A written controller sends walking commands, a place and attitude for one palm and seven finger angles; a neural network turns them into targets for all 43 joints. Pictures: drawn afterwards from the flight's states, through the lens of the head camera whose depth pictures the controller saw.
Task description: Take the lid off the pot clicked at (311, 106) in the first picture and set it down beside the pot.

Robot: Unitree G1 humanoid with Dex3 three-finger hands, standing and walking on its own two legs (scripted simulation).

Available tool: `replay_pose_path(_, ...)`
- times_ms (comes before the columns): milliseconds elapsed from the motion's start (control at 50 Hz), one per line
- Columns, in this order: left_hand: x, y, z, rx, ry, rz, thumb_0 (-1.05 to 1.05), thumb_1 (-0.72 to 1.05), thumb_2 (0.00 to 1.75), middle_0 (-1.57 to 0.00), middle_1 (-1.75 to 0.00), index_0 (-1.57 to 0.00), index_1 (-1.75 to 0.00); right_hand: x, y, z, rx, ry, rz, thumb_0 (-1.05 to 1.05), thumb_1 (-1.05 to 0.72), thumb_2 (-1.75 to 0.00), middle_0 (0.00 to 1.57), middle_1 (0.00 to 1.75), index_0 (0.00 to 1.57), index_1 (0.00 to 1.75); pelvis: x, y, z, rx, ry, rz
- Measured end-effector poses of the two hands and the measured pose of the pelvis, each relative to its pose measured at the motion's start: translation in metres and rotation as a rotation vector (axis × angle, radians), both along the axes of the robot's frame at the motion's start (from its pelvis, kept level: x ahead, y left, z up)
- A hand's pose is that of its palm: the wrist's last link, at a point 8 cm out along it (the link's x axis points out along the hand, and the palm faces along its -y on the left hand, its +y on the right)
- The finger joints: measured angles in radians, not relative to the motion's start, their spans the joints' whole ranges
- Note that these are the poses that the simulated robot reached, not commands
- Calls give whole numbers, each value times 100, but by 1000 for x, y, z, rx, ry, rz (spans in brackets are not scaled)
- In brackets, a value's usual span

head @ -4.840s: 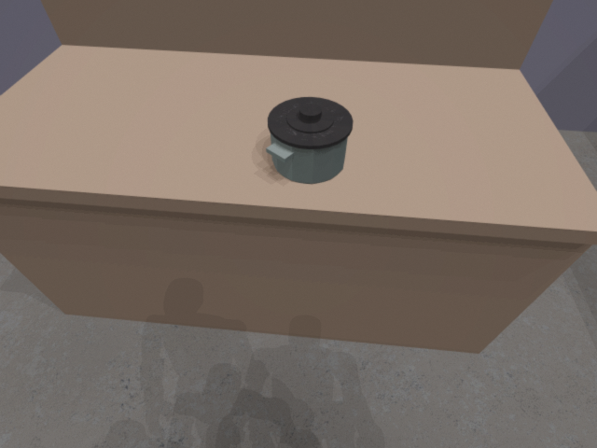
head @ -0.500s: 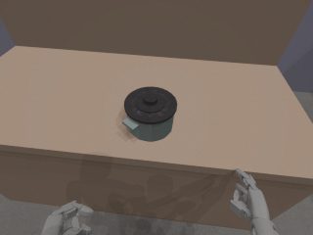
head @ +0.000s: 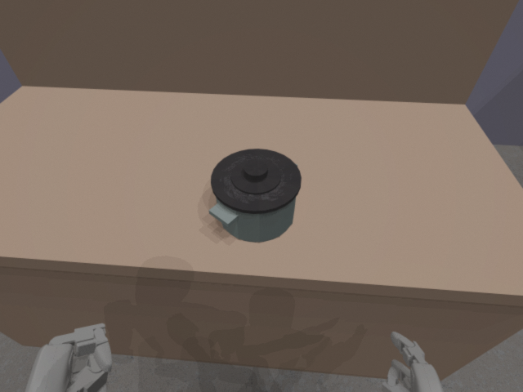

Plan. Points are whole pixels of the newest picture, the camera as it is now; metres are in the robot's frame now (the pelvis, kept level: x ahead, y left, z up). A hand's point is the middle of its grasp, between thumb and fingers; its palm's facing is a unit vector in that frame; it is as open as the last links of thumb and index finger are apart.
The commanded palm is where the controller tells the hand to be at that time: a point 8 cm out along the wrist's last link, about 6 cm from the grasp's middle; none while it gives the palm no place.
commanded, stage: raise the hand higher, near the body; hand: left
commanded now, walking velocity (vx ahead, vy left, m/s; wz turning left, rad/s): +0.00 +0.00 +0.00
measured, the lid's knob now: (255, 170) +0.50 +0.07 +0.06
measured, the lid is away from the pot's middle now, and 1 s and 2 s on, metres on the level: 0.00 0.00 0.00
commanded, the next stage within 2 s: reach forward and open the fingers in 0.50 s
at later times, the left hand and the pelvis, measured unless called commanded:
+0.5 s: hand (98, 320) +0.17 +0.22 +0.10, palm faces +0.31 -0.86 -0.41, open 3.1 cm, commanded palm +0.13 +0.26 +0.12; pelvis +0.01 -0.01 +0.00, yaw +0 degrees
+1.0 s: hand (81, 312) +0.18 +0.25 +0.10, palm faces -0.26 -0.07 -0.96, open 3.4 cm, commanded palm +0.18 +0.25 +0.15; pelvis +0.00 -0.02 +0.00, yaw +0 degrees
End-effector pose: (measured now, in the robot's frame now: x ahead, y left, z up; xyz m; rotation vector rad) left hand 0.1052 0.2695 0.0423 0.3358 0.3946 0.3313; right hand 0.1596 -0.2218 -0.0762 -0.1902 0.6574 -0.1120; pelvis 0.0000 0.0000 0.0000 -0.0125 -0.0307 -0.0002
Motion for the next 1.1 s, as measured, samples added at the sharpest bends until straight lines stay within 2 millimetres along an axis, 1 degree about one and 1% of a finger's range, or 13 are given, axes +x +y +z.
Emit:
replay_pose_path(160,12,0,23,28,-99,-12,1,90,90,-129,-150,-129,-150,28,2,16,-5,-78,30,1,-90,-90,20,30,20,30,4,-1,1,-2,-4,0)
replay_pose_path(280,19,-2,43,58,-168,-21,1,90,90,-129,-150,-129,-150,41,11,19,17,-99,65,1,-90,-90,20,30,20,30,8,-4,2,-2,-4,3)
replay_pose_path(440,29,-7,68,106,-244,-37,1,90,90,-129,-150,-130,-150,42,15,13,42,-69,92,1,-90,-90,20,30,20,30,11,-9,4,-1,-4,6)
replay_pose_path(620,40,-12,93,156,-320,-61,1,89,90,-130,-150,-130,-150,34,3,4,40,-25,75,1,-90,-90,21,30,20,30,13,-15,5,0,-5,3)
replay_pose_path(740,56,-21,105,800,-75,-251,1,85,91,-128,-146,-128,-145,36,-10,-5,28,74,106,1,-90,-90,20,30,20,30,8,-18,1,9,51,-23)
replay_pose_path(780,59,-21,107,955,14,-313,1,82,93,-127,-142,-127,-141,39,-15,-8,37,101,98,1,-90,-90,20,30,20,30,7,-19,1,10,61,-31)
replay_pose_path(820,62,-19,107,1053,91,-367,1,77,95,-125,-137,-125,-137,42,-19,-9,47,111,85,1,-90,-90,20,30,20,30,6,-19,1,10,64,-30)
replay_pose_path(860,64,-16,107,1090,159,-414,1,72,97,-123,-131,-124,-131,45,-23,-10,55,109,72,1,-90,-90,20,30,20,30,6,-20,2,10,65,-24)
replay_pose_path(940,68,-16,107,1064,239,-498,0,61,103,-120,-119,-120,-119,49,-26,-8,58,87,57,1,-90,-90,20,30,20,30,5,-20,4,8,63,-5)
replay_pose_path(1020,72,-20,113,1066,241,-588,0,49,109,-115,-105,-115,-105,47,-26,-6,48,80,59,1,-90,-90,20,30,20,30,2,-19,5,5,56,6)
replay_pose_path(1100,77,-19,118,1076,206,-613,0,38,114,-110,-91,-111,-91,38,-23,-7,50,97,63,1,-90,-90,20,30,20,30,-3,-19,6,4,52,11)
